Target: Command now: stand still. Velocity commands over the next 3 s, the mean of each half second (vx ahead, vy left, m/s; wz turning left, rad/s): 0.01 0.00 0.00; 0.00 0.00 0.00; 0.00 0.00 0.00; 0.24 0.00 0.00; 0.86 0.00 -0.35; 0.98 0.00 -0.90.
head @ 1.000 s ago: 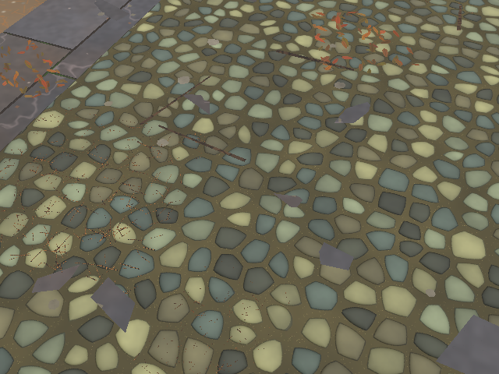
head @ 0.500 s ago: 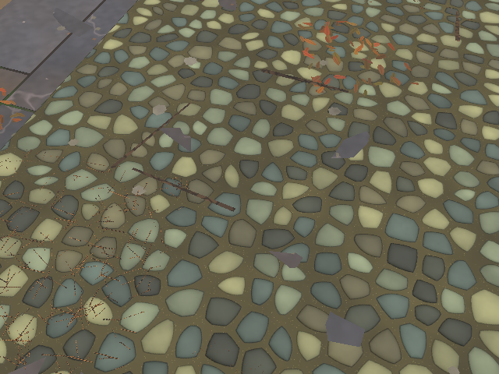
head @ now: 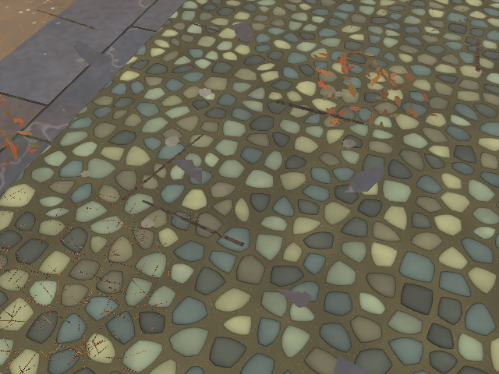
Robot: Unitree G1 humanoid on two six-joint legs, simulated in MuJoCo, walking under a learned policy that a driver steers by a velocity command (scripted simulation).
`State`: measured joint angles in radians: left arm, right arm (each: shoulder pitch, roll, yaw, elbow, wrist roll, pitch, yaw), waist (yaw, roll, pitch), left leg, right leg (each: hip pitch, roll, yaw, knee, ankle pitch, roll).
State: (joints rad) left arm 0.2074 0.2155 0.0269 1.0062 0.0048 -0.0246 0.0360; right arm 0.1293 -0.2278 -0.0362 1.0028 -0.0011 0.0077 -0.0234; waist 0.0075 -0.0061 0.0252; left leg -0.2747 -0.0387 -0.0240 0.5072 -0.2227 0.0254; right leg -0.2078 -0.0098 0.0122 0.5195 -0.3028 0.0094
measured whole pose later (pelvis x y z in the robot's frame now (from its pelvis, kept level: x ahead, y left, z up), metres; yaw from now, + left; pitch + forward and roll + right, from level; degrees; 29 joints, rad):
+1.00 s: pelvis +0.00 -0.01 +0.00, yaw +0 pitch -1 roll +0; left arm 0.29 0.17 0.02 1.10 0.00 -0.02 0.04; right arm 0.18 -0.19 -0.03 1.12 0.00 0.01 -0.04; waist 0.00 0.00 0.04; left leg -0.25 -0.02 -0.04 0.49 -0.22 0.01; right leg -0.18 0.01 0.00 0.48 -0.29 -0.01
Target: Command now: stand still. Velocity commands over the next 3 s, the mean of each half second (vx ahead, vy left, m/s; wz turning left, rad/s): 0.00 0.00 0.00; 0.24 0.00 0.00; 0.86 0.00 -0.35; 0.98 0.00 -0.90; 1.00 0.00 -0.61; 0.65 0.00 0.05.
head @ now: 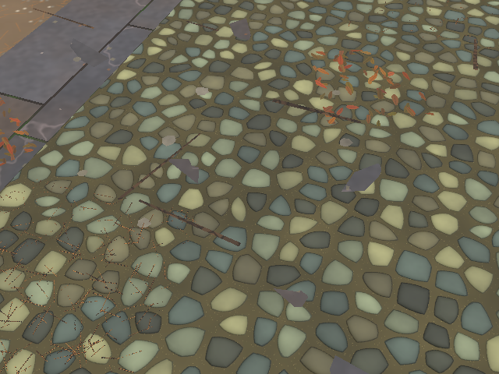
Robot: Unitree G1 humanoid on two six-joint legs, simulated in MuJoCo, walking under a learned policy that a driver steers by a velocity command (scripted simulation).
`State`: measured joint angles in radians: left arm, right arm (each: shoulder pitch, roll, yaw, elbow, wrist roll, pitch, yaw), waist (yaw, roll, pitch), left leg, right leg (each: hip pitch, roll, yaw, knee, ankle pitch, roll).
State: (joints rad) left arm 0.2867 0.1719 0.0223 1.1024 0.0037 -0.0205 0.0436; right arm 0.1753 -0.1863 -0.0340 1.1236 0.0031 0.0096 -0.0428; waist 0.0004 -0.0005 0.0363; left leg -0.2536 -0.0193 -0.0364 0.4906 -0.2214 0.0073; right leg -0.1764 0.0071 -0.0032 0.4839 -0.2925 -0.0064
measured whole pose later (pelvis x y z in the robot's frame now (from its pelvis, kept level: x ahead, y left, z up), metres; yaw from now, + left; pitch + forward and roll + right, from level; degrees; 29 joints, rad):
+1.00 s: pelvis +0.07 +0.03 +0.00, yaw +0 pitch +2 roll +1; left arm 0.44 0.22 0.07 1.06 0.02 -0.07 0.02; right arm 0.19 -0.22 -0.06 1.00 -0.01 -0.08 0.02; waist 0.03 -0.05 -0.04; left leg -0.38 0.05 0.07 0.65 -0.34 0.05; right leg -0.08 -0.05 0.02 0.38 -0.34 -0.02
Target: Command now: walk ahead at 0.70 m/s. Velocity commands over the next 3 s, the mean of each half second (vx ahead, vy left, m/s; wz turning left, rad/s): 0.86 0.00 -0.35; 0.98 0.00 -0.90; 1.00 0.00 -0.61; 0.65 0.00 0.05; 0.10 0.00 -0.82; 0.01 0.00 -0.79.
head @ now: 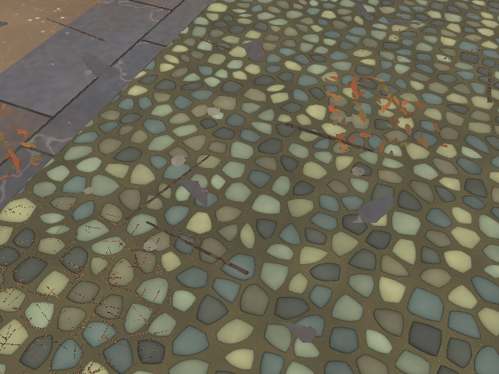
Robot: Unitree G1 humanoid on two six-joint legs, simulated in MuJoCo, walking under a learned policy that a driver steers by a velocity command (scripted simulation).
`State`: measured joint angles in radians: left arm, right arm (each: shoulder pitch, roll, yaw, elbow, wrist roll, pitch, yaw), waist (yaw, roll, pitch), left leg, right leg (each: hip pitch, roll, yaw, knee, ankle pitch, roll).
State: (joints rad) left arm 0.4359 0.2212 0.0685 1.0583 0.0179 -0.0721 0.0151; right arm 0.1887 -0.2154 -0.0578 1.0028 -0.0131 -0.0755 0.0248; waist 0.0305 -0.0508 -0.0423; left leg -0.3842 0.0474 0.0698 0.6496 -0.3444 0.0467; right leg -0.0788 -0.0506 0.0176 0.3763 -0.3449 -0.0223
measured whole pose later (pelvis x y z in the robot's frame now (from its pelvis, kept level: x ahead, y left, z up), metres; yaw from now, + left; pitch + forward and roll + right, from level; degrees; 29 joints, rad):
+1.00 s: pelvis +0.76 -0.12 -0.03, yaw -39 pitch +2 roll +2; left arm 0.40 0.34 0.09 0.87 -0.01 -0.07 0.00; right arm 0.04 -0.26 0.00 0.63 -0.06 -0.09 -0.02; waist 0.09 -0.02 0.06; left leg -0.51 0.00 0.02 0.62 -0.15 -0.01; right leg -0.11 0.16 0.20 1.08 -0.43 -0.15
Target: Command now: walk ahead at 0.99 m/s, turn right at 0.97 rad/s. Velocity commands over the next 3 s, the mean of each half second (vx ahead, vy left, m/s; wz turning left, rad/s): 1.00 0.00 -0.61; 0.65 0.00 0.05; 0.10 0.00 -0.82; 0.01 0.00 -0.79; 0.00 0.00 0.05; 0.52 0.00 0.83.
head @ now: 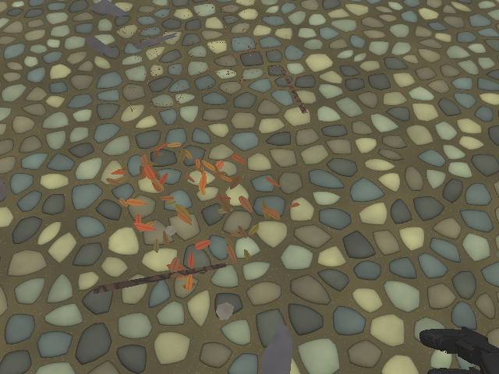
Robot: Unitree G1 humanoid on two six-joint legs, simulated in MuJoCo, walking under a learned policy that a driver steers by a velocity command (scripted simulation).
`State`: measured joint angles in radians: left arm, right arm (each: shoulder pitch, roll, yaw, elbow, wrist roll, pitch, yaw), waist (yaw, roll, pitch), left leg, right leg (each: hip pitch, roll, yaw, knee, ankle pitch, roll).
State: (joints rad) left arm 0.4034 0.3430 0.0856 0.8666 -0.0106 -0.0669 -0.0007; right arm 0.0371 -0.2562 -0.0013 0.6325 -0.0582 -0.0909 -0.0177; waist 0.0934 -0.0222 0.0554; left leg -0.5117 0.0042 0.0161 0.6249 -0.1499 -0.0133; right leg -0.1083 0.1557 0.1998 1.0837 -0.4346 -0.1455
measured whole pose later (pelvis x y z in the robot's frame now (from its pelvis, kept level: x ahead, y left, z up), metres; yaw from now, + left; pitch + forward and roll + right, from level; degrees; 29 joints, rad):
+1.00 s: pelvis +0.84 -0.15 +0.02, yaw -16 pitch +0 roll +1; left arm 0.20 0.28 0.05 0.82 -0.05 -0.02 0.02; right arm 0.15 -0.25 -0.02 0.76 -0.02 -0.09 0.01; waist -0.01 0.00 0.10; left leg -0.34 -0.04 0.17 0.47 -0.14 0.10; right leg -0.51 -0.04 0.10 1.29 -0.48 0.05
